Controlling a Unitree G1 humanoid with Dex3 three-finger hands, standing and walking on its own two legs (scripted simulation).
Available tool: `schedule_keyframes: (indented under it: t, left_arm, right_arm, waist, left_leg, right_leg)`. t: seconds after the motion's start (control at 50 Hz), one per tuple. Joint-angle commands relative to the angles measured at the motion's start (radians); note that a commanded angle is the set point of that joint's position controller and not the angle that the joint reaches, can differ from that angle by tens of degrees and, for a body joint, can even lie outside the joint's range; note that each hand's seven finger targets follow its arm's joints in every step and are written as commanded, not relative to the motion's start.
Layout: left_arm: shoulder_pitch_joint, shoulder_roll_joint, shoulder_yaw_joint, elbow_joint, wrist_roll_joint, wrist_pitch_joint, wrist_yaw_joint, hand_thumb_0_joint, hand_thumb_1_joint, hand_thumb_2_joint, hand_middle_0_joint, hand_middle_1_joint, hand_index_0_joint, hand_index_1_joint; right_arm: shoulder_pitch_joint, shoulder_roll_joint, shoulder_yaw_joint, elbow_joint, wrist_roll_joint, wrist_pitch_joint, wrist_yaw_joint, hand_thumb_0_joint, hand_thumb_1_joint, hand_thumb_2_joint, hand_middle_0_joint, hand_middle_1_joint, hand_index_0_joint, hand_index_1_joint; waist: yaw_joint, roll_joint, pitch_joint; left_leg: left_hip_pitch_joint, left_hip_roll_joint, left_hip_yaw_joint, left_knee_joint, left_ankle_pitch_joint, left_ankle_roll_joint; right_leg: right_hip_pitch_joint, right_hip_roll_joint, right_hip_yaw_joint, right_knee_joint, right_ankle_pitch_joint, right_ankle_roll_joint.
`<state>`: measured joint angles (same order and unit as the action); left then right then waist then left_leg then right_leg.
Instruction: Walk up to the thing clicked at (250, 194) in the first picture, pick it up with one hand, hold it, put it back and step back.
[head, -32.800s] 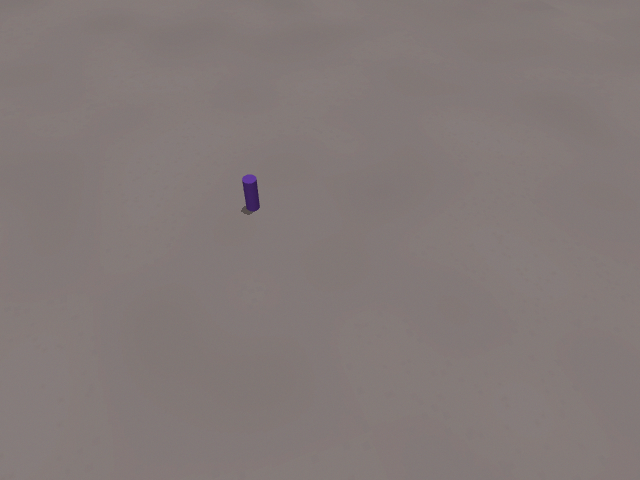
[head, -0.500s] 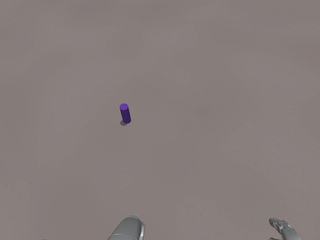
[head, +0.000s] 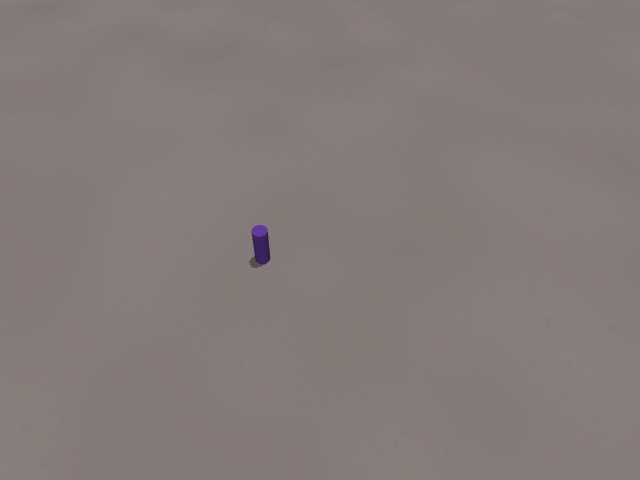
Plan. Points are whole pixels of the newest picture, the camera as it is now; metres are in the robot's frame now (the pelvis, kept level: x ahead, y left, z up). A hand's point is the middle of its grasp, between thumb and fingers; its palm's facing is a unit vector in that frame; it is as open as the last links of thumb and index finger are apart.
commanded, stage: step back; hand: left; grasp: from the side
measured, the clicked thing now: (261, 245) +1.05 +0.22 -0.68
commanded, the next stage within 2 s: stand in 0.64 s
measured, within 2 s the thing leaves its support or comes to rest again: neither
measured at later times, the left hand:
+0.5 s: hand out of the picture +0.13 +0.29 -0.15, palm faces +0.01 -0.94 -0.35, open 7.4 cm
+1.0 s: hand out of the picture +0.13 +0.27 -0.14, palm faces -0.04 -0.94 -0.33, open 7.4 cm
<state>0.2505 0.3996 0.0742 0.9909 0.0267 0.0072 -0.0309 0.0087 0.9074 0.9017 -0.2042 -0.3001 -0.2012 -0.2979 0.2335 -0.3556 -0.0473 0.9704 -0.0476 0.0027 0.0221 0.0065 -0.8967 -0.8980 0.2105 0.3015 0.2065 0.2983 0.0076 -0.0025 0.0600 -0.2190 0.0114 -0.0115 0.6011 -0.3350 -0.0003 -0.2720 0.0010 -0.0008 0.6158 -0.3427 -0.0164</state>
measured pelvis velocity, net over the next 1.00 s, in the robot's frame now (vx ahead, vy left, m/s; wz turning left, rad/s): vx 0.04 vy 0.02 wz -0.01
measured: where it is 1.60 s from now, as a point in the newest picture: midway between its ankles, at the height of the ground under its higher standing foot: outside the picture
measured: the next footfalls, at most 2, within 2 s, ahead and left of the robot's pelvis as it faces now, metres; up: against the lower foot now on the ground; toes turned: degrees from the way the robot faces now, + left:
left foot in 0.26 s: +0.09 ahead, +0.14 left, +0.00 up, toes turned +1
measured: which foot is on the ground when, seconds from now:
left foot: down 0.00-0.02, up 0.04-0.24, down 0.26-1.00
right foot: down 0.00-1.00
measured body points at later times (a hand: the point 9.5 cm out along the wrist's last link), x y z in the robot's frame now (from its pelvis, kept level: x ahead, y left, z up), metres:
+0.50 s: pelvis +0.05 +0.02 +0.01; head +0.07 +0.03 +0.46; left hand +0.13 +0.33 -0.12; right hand +0.15 -0.27 -0.12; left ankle +0.05 +0.14 -0.73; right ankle +0.03 -0.11 -0.73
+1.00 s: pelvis +0.04 +0.02 +0.02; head +0.06 +0.02 +0.47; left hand +0.14 +0.32 -0.11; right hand +0.13 -0.28 -0.11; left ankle +0.05 +0.14 -0.73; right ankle +0.03 -0.11 -0.73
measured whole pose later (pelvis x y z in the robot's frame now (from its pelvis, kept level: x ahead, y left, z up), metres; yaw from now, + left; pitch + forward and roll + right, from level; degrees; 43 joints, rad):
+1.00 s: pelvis +0.04 +0.02 +0.02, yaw +0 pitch -2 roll +0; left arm 0.07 0.34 0.00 1.13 0.01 -0.02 -0.01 0.01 0.91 0.90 -0.20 -0.30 -0.20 -0.30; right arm 0.06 -0.34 -0.02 1.15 -0.01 -0.01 0.01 0.00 -0.90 -0.90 0.21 0.30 0.20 0.30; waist 0.00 0.00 0.07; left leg -0.11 0.01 0.03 0.31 -0.16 0.00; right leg -0.08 -0.02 0.03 0.32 -0.20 0.02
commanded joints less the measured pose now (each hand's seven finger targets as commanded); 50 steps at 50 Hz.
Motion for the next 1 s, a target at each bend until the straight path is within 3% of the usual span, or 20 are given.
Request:
schedule_keyframes:
  t: [0.0,0.02,0.04,0.08,0.16,0.2,0.22,0.24,0.26,0.28,0.3,0.32,0.36,0.4,0.44,0.54,0.62,0.76,0.84,0.98]
  left_arm:
    - [0.049,0.274,0.066,-0.045,0.02,-0.065,0.039,0.0,0.9,0.9,-0.2,-0.3,-0.2,-0.3]
    - [-0.007,0.318,0.074,-0.066,0.02,-0.07,0.036,0.0,0.9,0.9,-0.2,-0.3,-0.2,-0.3]
    - [-0.048,0.293,0.07,-0.089,0.011,-0.072,0.036,0.0,0.9,0.9,-0.2,-0.3,-0.2,-0.3]
    - [-0.071,0.252,0.057,-0.086,0.007,-0.079,0.043,0.0,0.9,0.9,-0.2,-0.3,-0.2,-0.3]
    - [-0.112,0.237,0.043,-0.089,0.008,-0.07,0.034,0.0,0.9,0.9,-0.2,-0.3,-0.2,-0.3]
    - [-0.143,0.221,0.027,-0.096,0.0,-0.058,0.032,0.0,0.9,0.9,-0.2,-0.3,-0.2,-0.3]
    - [-0.135,0.188,0.012,-0.097,-0.003,-0.053,0.031,0.0,0.9,0.9,-0.2,-0.3,-0.2,-0.3]
    - [-0.121,0.149,-0.004,-0.097,-0.012,-0.051,0.032,0.0,0.9,0.9,-0.2,-0.3,-0.2,-0.3]
    - [-0.098,0.12,-0.015,-0.085,-0.03,-0.044,0.032,0.0,0.9,0.9,-0.2,-0.3,-0.2,-0.3]
    - [-0.1,0.159,0.001,-0.063,-0.032,-0.04,0.038,0.0,0.9,0.9,-0.2,-0.3,-0.2,-0.3]
    - [-0.101,0.159,-0.004,-0.054,-0.023,-0.044,0.038,0.0,0.9,0.9,-0.2,-0.3,-0.2,-0.3]
    - [-0.096,0.152,-0.006,-0.041,-0.021,-0.049,0.039,0.0,0.9,0.9,-0.2,-0.3,-0.2,-0.3]
    - [-0.091,0.177,-0.001,-0.023,-0.025,-0.06,0.042,0.0,0.9,0.9,-0.2,-0.3,-0.2,-0.3]
    - [-0.111,0.193,0.001,-0.018,-0.027,-0.06,0.044,0.0,0.9,0.9,-0.2,-0.3,-0.2,-0.3]
    - [-0.129,0.185,-0.002,-0.018,-0.028,-0.056,0.049,0.0,0.9,0.9,-0.2,-0.3,-0.2,-0.3]
    - [-0.162,0.168,-0.013,-0.005,-0.024,-0.044,0.05,0.0,0.9,0.9,-0.2,-0.3,-0.2,-0.3]
    - [-0.199,0.141,-0.03,0.026,-0.027,-0.042,0.044,0.0,0.9,0.9,-0.2,-0.3,-0.2,-0.3]
    - [-0.221,0.157,-0.031,0.058,-0.022,-0.047,0.043,0.0,0.9,0.9,-0.2,-0.3,-0.2,-0.3]
    - [-0.231,0.163,-0.032,0.073,-0.022,-0.047,0.041,0.0,0.9,0.9,-0.2,-0.3,-0.2,-0.3]
    - [-0.223,0.165,-0.031,0.084,-0.02,-0.048,0.039,0.0,0.9,0.9,-0.2,-0.3,-0.2,-0.3]
  right_arm:
    - [-0.102,-0.155,-0.032,-0.106,0.02,-0.014,-0.021,0.0,-0.9,-0.9,0.2,0.3,0.2,0.3]
    - [-0.1,-0.202,-0.049,-0.095,0.012,-0.014,-0.03,0.0,-0.9,-0.9,0.2,0.3,0.2,0.3]
    - [-0.062,-0.222,-0.054,-0.083,0.016,-0.018,-0.028,0.0,-0.9,-0.9,0.2,0.3,0.2,0.3]
    - [-0.044,-0.206,-0.052,-0.06,0.021,-0.026,-0.026,0.0,-0.9,-0.9,0.2,0.3,0.2,0.3]
    - [-0.028,-0.183,-0.05,-0.035,0.015,-0.031,-0.013,0.0,-0.9,-0.9,0.2,0.3,0.2,0.3]
    - [-0.017,-0.168,-0.052,-0.013,0.014,-0.036,-0.017,0.0,-0.9,-0.9,0.2,0.3,0.2,0.3]
    - [-0.013,-0.178,-0.055,-0.005,0.01,-0.041,-0.024,0.0,-0.9,-0.9,0.2,0.3,0.2,0.3]
    - [-0.015,-0.2,-0.058,-0.006,0.006,-0.048,-0.031,0.0,-0.9,-0.9,0.2,0.3,0.2,0.3]
    - [-0.081,-0.243,-0.055,-0.024,0.011,-0.054,-0.034,0.0,-0.9,-0.9,0.2,0.3,0.2,0.3]
    - [-0.129,-0.276,-0.054,-0.027,0.019,-0.051,-0.03,0.0,-0.9,-0.9,0.2,0.3,0.2,0.3]
    - [-0.157,-0.263,-0.05,-0.022,0.017,-0.05,-0.028,0.0,-0.9,-0.9,0.2,0.3,0.2,0.3]
    - [-0.178,-0.24,-0.038,-0.015,0.021,-0.049,-0.028,0.0,-0.9,-0.9,0.2,0.3,0.2,0.3]
    - [-0.172,-0.214,-0.027,-0.005,0.028,-0.05,-0.031,0.0,-0.9,-0.9,0.2,0.3,0.2,0.3]
    - [-0.154,-0.206,-0.027,0.013,0.034,-0.048,-0.036,0.0,-0.9,-0.9,0.2,0.3,0.2,0.3]
    - [-0.158,-0.208,-0.03,0.026,0.035,-0.045,-0.039,0.0,-0.9,-0.9,0.2,0.3,0.2,0.3]
    - [-0.216,-0.201,-0.031,0.037,0.034,-0.039,-0.04,0.0,-0.9,-0.9,0.2,0.3,0.2,0.3]
    - [-0.224,-0.188,-0.016,0.058,0.046,-0.04,-0.033,0.0,-0.9,-0.9,0.2,0.3,0.2,0.3]
    - [-0.248,-0.188,-0.014,0.082,0.045,-0.043,-0.025,0.0,-0.9,-0.9,0.2,0.3,0.2,0.3]
    - [-0.253,-0.189,-0.011,0.097,0.044,-0.039,-0.022,0.0,-0.9,-0.9,0.2,0.3,0.2,0.3]
    - [-0.239,-0.192,-0.005,0.115,0.042,-0.041,-0.022,0.0,-0.9,-0.9,0.2,0.3,0.2,0.3]
  waist:
    - [0.069,-0.164,-0.022]
    - [0.057,-0.138,0.042]
    - [0.032,-0.071,0.061]
    - [0.018,-0.065,0.043]
    - [0.005,-0.163,-0.009]
    - [-0.018,-0.135,-0.028]
    - [-0.029,-0.093,-0.047]
    - [-0.029,-0.016,-0.082]
    - [0.001,0.099,-0.092]
    - [0.016,0.098,-0.071]
    - [0.025,0.074,-0.064]
    - [0.037,0.071,-0.076]
    - [0.024,0.099,-0.105]
    - [0.006,0.065,-0.144]
    - [0.003,0.046,-0.172]
    - [0.009,0.034,-0.138]
    - [-0.009,0.01,-0.133]
    - [-0.007,-0.011,-0.132]
    - [-0.01,-0.002,-0.098]
    - [-0.012,0.015,-0.111]
  left_leg:
    - [-0.375,-0.046,-0.054,0.175,-0.217,0.028]
    - [-0.306,-0.019,-0.09,0.28,-0.251,0.011]
    - [-0.294,0.001,-0.126,0.307,-0.207,0.012]
    - [-0.264,0.019,-0.113,0.254,-0.143,0.017]
    - [-0.096,0.008,0.0,0.07,-0.09,0.008]
    - [0.042,-0.015,0.038,-0.094,0.031,0.006]
    - [0.108,-0.005,0.005,-0.16,0.107,0.011]
    - [0.148,0.077,-0.102,-0.21,0.158,0.027]
    - [0.088,0.216,-0.302,-0.282,0.091,0.089]
    - [-0.04,0.272,-0.316,-0.285,0.036,0.154]
    - [-0.046,0.258,-0.281,-0.261,0.106,0.147]
    - [-0.029,0.215,-0.208,-0.223,0.227,0.113]
    - [-0.013,0.134,-0.11,-0.163,0.384,0.05]
    - [0.05,0.109,-0.066,-0.131,0.48,0.032]
    - [0.089,0.112,-0.054,-0.118,0.572,0.037]
    - [0.092,0.133,-0.069,-0.189,0.465,0.047]
    - [0.127,0.125,-0.078,-0.244,0.442,0.034]
    - [0.181,0.127,-0.065,-0.284,0.446,0.024]
    - [0.149,0.118,-0.064,-0.324,0.314,0.015]
    - [0.163,0.118,-0.057,-0.333,0.296,0.01]
  right_leg:
    - [0.244,-0.24,0.479,-0.368,-0.266,-0.118]
    - [0.063,-0.374,0.594,-0.405,-0.379,-0.209]
    - [0.049,-0.365,0.558,-0.389,-0.326,-0.228]
    - [0.053,-0.294,0.412,-0.35,-0.184,-0.177]
    - [-0.02,-0.224,0.237,-0.298,-0.022,-0.14]
    - [-0.073,-0.194,0.172,-0.215,0.08,-0.114]
    - [-0.097,-0.168,0.138,-0.153,0.15,-0.085]
    - [-0.102,-0.129,0.099,-0.074,0.236,-0.051]
    - [-0.103,-0.038,0.046,-0.011,0.099,-0.002]
    - [0.008,-0.019,0.019,0.0,-0.067,0.001]
    - [0.05,-0.029,0.034,-0.053,-0.037,-0.006]
    - [0.089,-0.045,0.051,-0.123,0.068,-0.01]
    - [0.153,-0.083,0.094,-0.148,0.297,-0.019]
    - [0.168,-0.107,0.102,-0.135,0.44,-0.028]
    - [0.173,-0.105,0.086,-0.132,0.501,-0.024]
    - [0.151,-0.094,0.074,-0.163,0.397,-0.011]
    - [0.158,-0.11,0.092,-0.229,0.398,-0.006]
    - [0.188,-0.126,0.089,-0.294,0.407,0.006]
    - [0.179,-0.126,0.097,-0.335,0.296,0.007]
    - [0.173,-0.13,0.101,-0.349,0.291,0.003]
